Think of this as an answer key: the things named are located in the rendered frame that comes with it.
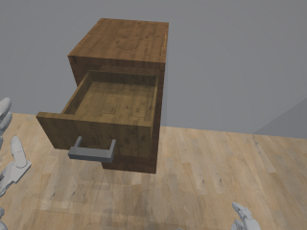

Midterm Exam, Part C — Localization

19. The drawer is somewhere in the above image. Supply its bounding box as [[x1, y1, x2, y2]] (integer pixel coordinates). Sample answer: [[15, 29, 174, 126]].
[[36, 70, 159, 158]]

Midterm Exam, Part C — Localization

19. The right robot hand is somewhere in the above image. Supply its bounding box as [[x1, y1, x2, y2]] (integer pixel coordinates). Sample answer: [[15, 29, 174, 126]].
[[230, 202, 262, 230]]

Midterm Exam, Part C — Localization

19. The handle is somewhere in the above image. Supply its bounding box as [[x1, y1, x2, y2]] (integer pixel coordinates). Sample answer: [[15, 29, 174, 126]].
[[67, 136, 116, 163]]

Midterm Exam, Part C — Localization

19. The left robot hand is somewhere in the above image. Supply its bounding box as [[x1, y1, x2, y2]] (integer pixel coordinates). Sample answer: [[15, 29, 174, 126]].
[[0, 97, 32, 197]]

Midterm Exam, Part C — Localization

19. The cabinet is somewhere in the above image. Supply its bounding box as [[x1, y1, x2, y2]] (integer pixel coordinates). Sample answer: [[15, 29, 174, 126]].
[[67, 18, 169, 174]]

